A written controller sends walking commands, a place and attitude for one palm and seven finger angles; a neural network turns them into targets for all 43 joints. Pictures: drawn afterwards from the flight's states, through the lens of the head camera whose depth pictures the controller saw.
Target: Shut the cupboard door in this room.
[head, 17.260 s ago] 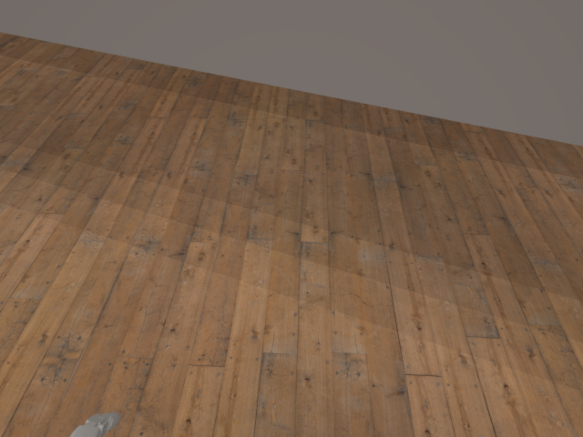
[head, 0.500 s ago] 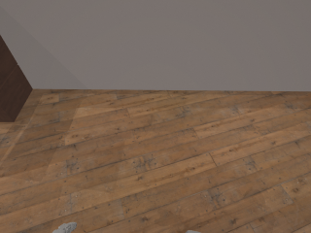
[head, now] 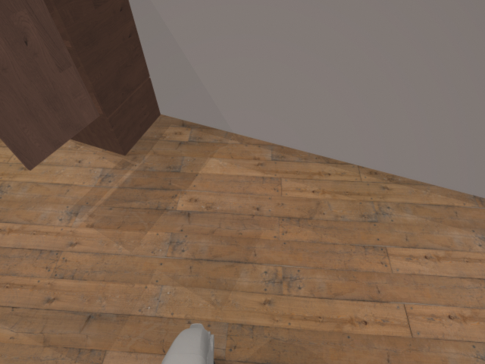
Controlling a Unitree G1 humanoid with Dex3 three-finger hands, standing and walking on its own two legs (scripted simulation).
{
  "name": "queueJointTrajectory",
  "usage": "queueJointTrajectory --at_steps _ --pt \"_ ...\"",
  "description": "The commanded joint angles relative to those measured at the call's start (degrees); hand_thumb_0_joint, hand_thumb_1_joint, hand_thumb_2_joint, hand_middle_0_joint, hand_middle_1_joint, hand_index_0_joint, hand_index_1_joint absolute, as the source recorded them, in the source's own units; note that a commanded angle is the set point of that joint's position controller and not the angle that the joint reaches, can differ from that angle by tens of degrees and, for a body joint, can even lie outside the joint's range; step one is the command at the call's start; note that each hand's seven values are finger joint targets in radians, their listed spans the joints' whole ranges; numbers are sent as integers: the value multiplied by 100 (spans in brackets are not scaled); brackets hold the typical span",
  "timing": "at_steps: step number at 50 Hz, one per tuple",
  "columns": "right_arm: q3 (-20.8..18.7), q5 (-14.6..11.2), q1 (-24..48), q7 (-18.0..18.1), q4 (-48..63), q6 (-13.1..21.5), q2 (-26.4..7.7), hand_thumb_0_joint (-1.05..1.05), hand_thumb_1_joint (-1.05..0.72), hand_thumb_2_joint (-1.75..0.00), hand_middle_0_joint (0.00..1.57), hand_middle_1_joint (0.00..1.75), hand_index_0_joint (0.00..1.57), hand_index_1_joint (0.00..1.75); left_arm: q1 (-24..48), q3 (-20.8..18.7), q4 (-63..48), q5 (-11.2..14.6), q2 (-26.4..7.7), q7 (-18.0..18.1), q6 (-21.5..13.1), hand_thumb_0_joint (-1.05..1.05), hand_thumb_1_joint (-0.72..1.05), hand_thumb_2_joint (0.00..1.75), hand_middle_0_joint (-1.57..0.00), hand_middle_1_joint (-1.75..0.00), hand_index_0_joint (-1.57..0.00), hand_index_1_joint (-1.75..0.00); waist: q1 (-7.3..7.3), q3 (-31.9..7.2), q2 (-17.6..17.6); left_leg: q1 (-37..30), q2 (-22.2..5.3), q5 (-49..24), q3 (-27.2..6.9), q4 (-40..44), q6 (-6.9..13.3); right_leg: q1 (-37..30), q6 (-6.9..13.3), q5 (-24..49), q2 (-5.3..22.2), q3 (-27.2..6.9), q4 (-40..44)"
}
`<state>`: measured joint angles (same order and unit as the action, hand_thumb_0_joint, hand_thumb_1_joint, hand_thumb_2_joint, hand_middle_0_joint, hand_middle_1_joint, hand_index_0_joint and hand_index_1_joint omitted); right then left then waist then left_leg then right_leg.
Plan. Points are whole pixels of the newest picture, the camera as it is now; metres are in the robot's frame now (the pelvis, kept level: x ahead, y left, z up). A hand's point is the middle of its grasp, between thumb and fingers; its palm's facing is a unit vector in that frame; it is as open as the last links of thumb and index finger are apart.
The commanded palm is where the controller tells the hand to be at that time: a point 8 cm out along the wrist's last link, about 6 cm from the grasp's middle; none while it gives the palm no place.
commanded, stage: walk to a spot facing it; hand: left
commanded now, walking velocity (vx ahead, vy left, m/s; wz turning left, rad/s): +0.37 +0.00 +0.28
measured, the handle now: out of the picture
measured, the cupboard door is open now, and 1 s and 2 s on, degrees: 84 84 84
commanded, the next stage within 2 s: turn to face it in 1.28 s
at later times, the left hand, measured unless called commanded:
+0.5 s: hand (134, 276) +0.30 +0.27 -0.16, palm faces +0.11 -0.98 -0.16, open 7.3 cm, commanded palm none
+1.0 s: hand (171, 222) +0.44 +0.22 -0.16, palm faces +0.13 -0.96 -0.24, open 7.2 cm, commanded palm none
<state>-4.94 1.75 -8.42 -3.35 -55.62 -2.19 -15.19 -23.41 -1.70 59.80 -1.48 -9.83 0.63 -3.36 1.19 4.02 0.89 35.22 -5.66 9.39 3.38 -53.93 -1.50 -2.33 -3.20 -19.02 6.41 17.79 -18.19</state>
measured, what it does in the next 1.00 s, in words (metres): walks ahead: left foot, then right foot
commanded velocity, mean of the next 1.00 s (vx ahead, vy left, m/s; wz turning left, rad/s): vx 0.38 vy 0.00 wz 0.08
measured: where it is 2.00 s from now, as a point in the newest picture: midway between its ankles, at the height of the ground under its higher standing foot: (234, 248)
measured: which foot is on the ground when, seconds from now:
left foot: up 0.00-0.10, down 0.12-0.76, up 0.78-1.00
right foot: down 0.00-0.14, up 0.16-0.72, down 0.74-1.00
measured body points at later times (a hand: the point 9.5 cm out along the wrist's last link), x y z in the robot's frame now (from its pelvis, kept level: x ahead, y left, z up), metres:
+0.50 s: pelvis +0.21 +0.08 +0.00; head +0.21 +0.10 +0.45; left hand +0.29 +0.32 -0.15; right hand +0.23 -0.17 -0.14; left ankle +0.15 +0.13 -0.74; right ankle +0.32 -0.07 -0.65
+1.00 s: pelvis +0.43 +0.02 +0.00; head +0.44 +0.01 +0.45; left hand +0.43 +0.27 -0.15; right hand +0.46 -0.20 -0.16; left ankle +0.44 +0.19 -0.65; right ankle +0.45 -0.05 -0.74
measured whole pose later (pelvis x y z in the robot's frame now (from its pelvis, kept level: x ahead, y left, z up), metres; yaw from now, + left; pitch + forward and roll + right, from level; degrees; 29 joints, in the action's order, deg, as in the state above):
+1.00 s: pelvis +0.43 +0.02 +0.00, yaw +6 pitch -2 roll +0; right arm -3.9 1.6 -16.2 -0.4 -61.6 0.9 -9.7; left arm -15.6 -2.8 61.9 -0.7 -10.1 0.8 -3.7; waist -1.6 2.9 1.7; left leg 32.2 -6.5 12.5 0.3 -65.7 -0.3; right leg 10.2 4.1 -12.6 -0.2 10.3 -24.1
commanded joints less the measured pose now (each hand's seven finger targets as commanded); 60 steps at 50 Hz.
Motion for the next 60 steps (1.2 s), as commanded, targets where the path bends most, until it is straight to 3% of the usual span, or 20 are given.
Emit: queueJointTrajectory --at_steps 1,3,5,6,7,10,15,19,27,32,35,36,37,38,39,40,42,45,48,60 --pt "223 -36 1014 -69 676 272 144 0 -90 -90 20 30 20 30 -381 -164 -154 -33 -1025 52 -158 0 90 90 -20 -30 -20 -30 221 404 -965 -64 134 201 415 1302 196 -57 649 3163 1370 -472 372" --pt "194 -25 502 6 558 361 0 0 -90 -90 20 30 20 30 -313 -189 -114 -22 -1203 50 -146 0 90 90 -20 -30 -20 -30 -35 -49 -933 -1071 422 576 567 1696 405 -127 660 4496 1480 -405 -525" --pt "33 21 -1111 120 112 438 -511 0 -90 -90 20 30 20 30 -80 -202 -150 47 -1303 12 -151 0 90 90 -20 -30 -20 -30 -855 -1257 -479 -3614 536 -31 449 2507 586 730 341 4279 1188 -120 -2828" --pt "-155 52 -1793 202 -70 475 -1295 0 -90 -90 20 30 20 30 -296 -186 -283 115 -972 -89 -135 0 90 90 -20 -30 -20 -30 -1027 -2080 1104 -5336 -886 -945 -1446 2492 990 2460 25 735 304 -173 -4554" --pt "-228 -72 -2141 295 -159 476 -1645 0 -90 -90 20 30 20 30 -38 -90 -493 123 -760 -90 -101 0 90 90 -20 -30 -20 -30 -1083 -2352 1514 -5956 -1764 -2139 -2884 2900 1373 3670 6 -1466 -93 -941 -5641" --pt "-69 -110 -1067 408 0 564 -993 0 -90 -90 20 30 20 30 626 -108 -342 94 -666 -42 -39 0 90 90 -20 -30 -20 -30 -630 -1043 264 -4206 -1536 -2533 -1894 3206 1345 3951 84 -564 398 -1621 -6000" --pt "137 -123 -693 372 -108 704 -286 0 -90 -90 20 30 20 30 141 -97 -32 -11 -357 -84 223 0 90 90 -20 -30 -20 -30 8 -223 466 -2545 -765 -1911 -660 4043 898 3193 -20 395 372 -1509 -5216" --pt "88 -131 -904 389 -168 722 -122 0 -90 -90 20 30 20 30 652 -181 -278 -13 -414 -125 325 0 90 90 -20 -30 -20 -30 20 244 528 -2491 -718 -1039 -658 4489 887 3863 -101 1126 360 -1600 -4860" --pt "138 -86 -1879 511 -532 774 -115 0 -90 -90 20 30 20 30 2143 -135 -826 25 -403 -200 260 0 90 90 -20 -30 -20 -30 -365 484 333 -3854 -930 -2483 -742 4247 983 4621 59 1252 186 -1459 -3440" --pt "134 -31 -2215 536 -773 740 -213 0 -90 -90 20 30 20 30 2628 -80 -1036 57 -311 -217 169 0 90 90 -20 -30 -20 -30 -497 471 330 -4223 -1007 -3385 -587 3887 1024 3999 360 791 -96 -1220 -2223" --pt "122 -71 -2010 542 -827 724 -403 0 -90 -90 20 30 20 30 1463 -132 -729 51 -455 -176 69 0 90 90 -20 -30 -20 -30 63 -197 261 -4097 -876 -5166 -309 2688 853 2261 613 728 -554 -966 -1495" --pt "101 -102 -1860 527 -799 725 -477 0 -90 -90 20 30 20 30 557 -182 -440 24 -605 -154 16 0 90 90 -20 -30 -20 -30 475 -682 194 -3774 -657 -4914 -127 1709 675 1128 670 1174 -611 -944 -1071" --pt "114 -160 -1922 459 -741 724 -290 0 -90 -90 20 30 20 30 -288 -299 -172 -31 -1059 -90 -60 0 90 90 -20 -30 -20 -30 758 -1231 -514 -2364 -281 -3275 3 223 493 -582 983 1638 252 -1862 -1019" --pt "167 -204 -2188 429 -629 758 58 0 -90 -90 20 30 20 30 -870 -438 32 2 -1555 -32 -74 0 90 90 -20 -30 -20 -30 718 -1892 -1657 -692 794 1530 149 -1585 221 -1842 1680 2915 1905 -4398 -660" --pt "156 -213 -1900 446 -591 705 -58 0 -90 -90 20 30 20 30 -642 -432 17 116 -1626 -15 -41 0 90 90 -20 -30 -20 -30 620 -1635 -1068 -437 592 2176 -456 -2456 350 -1311 1891 2648 2132 -4535 -225" --pt "117 -207 -1606 407 -611 663 12 0 -90 -90 20 30 20 30 -61 -382 -109 119 -1377 -20 -38 0 90 90 -20 -30 -20 -30 467 -1006 -702 -412 257 1687 -549 -2620 397 -313 1744 1196 1910 -4184 122" --pt "127 -112 -1252 348 -556 537 257 0 -90 -90 20 30 20 30 699 -245 -257 120 -871 10 -58 0 90 90 -20 -30 -20 -30 69 14 16 -409 -96 941 -622 -2285 360 1313 1312 213 1538 -3388 570" --pt "165 -32 -1669 307 -697 336 535 0 -90 -90 20 30 20 30 760 -122 -133 65 -490 3 -143 0 90 90 -20 -30 -20 -30 -272 58 -548 -672 -144 428 -441 -1701 182 1933 924 660 967 -2186 771" --pt "120 -20 -1560 270 -596 258 503 0 -90 -90 20 30 20 30 663 -141 -44 38 -476 16 -205 0 90 90 -20 -30 -20 -30 -362 29 -746 -446 -252 88 -343 -1236 30 1938 952 708 914 -1761 937" --pt "219 -40 536 104 169 444 419 0 -90 -90 20 30 20 30 -356 -122 399 12 -710 54 -191 0 90 90 -20 -30 -20 -30 204 213 -629 -473 5 270 263 1737 202 138 982 2863 1247 -1246 311"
